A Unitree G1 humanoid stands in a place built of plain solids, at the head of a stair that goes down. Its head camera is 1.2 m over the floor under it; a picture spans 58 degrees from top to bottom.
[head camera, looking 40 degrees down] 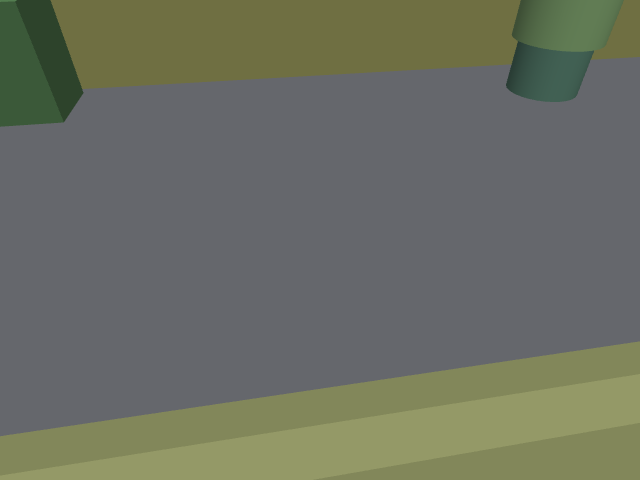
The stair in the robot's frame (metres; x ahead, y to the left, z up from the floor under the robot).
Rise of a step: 0.17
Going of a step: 0.25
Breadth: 6.67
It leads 9 degrees to the left of straight ahead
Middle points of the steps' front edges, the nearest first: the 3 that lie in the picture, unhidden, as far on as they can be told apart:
0.56 -0.18 -0.17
0.81 -0.14 -0.35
1.05 -0.10 -0.52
